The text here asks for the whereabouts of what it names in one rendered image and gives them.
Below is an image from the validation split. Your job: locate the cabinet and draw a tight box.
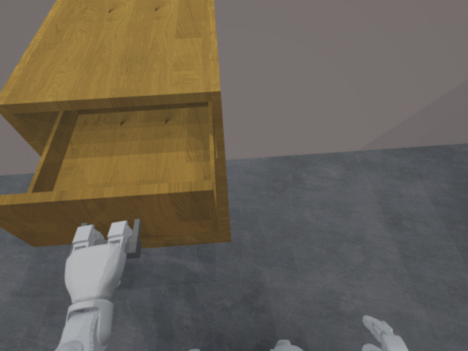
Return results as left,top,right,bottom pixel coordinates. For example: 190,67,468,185
0,0,231,249

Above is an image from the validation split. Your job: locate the left robot hand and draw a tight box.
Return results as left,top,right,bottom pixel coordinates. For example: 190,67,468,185
64,220,133,304

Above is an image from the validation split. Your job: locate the drawer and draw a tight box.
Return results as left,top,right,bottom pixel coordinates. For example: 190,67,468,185
0,102,219,247

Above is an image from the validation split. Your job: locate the right robot shin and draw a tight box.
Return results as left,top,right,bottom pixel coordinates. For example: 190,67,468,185
276,340,291,347

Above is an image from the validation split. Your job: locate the left robot forearm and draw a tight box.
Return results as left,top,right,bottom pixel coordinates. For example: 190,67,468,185
55,298,113,351

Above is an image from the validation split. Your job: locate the right robot hand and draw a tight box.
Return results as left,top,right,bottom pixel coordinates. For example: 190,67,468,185
362,315,409,351

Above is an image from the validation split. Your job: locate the handle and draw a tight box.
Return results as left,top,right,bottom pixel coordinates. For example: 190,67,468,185
69,219,142,259

